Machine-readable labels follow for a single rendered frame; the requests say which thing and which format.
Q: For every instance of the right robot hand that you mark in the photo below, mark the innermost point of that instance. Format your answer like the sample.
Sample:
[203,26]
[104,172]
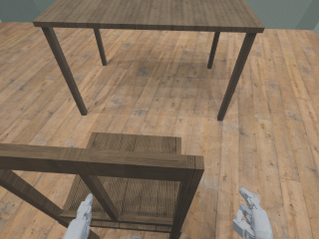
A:
[257,225]

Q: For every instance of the left robot hand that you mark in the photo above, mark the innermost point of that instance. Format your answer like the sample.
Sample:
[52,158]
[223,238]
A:
[79,228]

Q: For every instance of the chair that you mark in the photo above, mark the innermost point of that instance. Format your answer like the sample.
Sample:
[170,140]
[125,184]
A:
[139,182]

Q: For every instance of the table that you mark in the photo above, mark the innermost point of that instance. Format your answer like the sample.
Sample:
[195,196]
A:
[228,16]

